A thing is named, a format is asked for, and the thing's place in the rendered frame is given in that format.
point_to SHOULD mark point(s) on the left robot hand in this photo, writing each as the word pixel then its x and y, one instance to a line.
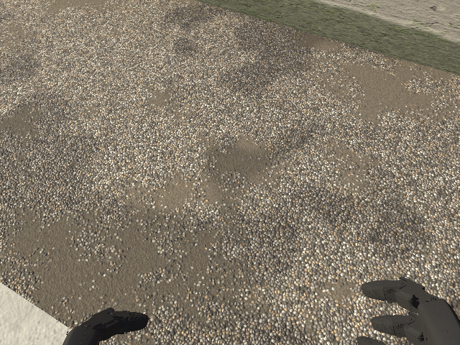
pixel 105 324

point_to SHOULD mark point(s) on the right robot hand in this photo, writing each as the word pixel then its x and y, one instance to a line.
pixel 435 324

